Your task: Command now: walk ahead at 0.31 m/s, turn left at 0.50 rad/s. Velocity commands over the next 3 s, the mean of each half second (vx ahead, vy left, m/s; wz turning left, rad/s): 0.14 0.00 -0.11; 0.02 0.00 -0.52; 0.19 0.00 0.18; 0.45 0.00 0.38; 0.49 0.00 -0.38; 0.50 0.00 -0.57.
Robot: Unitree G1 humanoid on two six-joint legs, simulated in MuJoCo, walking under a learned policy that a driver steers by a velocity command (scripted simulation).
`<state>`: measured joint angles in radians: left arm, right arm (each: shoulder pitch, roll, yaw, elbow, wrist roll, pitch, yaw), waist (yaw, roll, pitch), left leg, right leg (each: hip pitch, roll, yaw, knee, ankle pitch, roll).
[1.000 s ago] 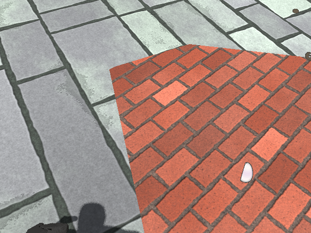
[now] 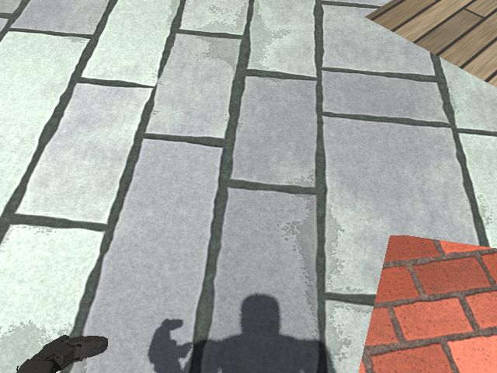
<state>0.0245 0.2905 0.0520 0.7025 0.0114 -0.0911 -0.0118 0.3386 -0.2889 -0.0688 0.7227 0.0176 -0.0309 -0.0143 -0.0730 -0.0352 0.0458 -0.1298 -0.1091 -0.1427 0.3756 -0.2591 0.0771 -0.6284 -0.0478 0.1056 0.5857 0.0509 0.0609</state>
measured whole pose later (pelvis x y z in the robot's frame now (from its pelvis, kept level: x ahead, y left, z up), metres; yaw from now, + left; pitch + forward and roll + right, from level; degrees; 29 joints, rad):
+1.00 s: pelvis +0.15 -0.04 -0.01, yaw -24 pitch +1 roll +0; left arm 0.15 0.30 0.07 0.65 0.00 0.06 -0.01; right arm 0.15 -0.32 -0.08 0.73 -0.01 0.01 -0.02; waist -0.02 0.04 0.06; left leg -0.36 0.10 0.06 0.84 -0.49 -0.06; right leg -0.30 0.02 -0.02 0.57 -0.30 -0.05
